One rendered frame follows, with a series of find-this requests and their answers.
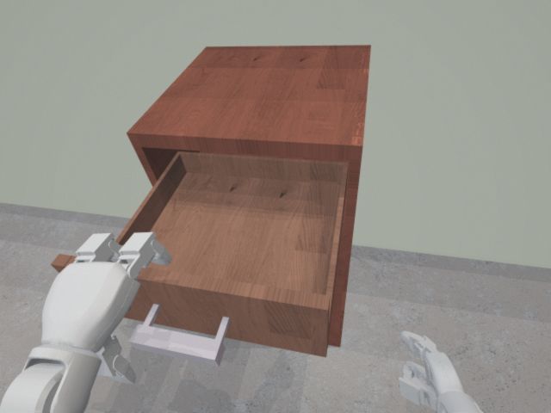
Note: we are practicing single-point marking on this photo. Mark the drawer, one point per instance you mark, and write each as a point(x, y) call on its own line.
point(255, 239)

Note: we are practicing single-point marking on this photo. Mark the right robot hand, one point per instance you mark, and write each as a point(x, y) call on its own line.
point(423, 385)

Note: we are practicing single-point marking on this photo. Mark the cabinet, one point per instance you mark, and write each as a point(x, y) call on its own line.
point(297, 102)

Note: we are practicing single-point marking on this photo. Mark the robot right forearm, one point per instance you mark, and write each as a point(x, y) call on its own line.
point(456, 402)

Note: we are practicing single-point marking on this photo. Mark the left robot hand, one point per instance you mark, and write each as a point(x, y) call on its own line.
point(89, 298)

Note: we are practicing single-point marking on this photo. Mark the robot left forearm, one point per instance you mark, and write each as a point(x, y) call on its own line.
point(56, 379)

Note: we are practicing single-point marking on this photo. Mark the handle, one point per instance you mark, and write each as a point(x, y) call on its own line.
point(177, 344)

